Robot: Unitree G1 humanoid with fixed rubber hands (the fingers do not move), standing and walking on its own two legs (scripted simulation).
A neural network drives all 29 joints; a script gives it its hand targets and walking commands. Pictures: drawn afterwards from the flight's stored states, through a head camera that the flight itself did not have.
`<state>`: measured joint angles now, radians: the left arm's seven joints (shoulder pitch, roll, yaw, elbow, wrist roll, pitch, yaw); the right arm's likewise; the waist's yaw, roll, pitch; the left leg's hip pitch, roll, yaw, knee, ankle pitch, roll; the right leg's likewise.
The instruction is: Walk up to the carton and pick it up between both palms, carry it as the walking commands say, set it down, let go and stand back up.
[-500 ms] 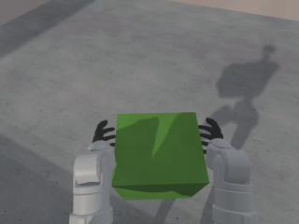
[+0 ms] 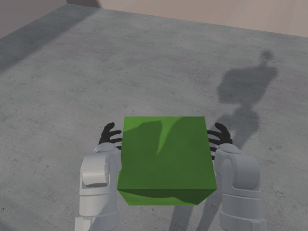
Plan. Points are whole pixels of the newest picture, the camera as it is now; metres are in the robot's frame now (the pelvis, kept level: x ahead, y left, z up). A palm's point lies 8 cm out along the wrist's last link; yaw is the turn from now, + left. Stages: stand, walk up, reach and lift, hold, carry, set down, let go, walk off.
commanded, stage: carry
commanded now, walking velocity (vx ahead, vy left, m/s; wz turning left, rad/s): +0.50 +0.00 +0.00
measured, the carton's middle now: (163, 164) +0.32 -0.01 -0.01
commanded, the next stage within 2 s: none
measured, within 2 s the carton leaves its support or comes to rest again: neither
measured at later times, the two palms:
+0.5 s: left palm (117, 68) +0.64 +0.14 +0.09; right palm (196, 68) +0.62 -0.14 +0.08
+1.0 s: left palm (123, 24) +0.99 +0.14 +0.09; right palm (182, 21) +0.99 -0.14 +0.09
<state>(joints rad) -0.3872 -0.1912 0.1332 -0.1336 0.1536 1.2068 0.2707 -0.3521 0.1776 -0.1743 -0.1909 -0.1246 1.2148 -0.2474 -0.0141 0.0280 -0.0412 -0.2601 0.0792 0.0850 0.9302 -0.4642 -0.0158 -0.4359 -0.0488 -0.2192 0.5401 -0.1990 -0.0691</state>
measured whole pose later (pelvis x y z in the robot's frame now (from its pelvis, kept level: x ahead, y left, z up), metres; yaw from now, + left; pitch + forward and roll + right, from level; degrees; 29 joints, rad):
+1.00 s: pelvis +0.69 +0.00 +0.00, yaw -1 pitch +4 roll +1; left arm -0.37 -0.18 0.15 -0.23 0.11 1.23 0.31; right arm -0.37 0.19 -0.14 -0.20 -0.16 1.21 -0.21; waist 0.02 -0.02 -0.03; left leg -0.44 0.05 0.22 0.45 -0.09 0.04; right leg -0.06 -0.09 -0.19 0.50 -0.47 0.03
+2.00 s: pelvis +1.21 -0.03 +0.02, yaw -3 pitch +7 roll +0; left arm -0.37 -0.18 0.14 -0.18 0.12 1.23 0.30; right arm -0.36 0.18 -0.15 -0.19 -0.14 1.22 -0.23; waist 0.02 0.01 -0.06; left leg -0.32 0.04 0.15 0.46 -0.20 0.04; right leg -0.19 -0.04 -0.17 0.49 -0.28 0.04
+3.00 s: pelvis +1.26 -0.16 +0.00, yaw -2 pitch +3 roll +1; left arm -0.35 -0.18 0.15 -0.13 0.12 1.23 0.30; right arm -0.34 0.17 -0.14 -0.14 -0.14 1.23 -0.24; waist 0.00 0.00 -0.07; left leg -0.30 0.13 0.12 0.52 -0.25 -0.08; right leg -0.31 -0.02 -0.16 0.58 -0.33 -0.06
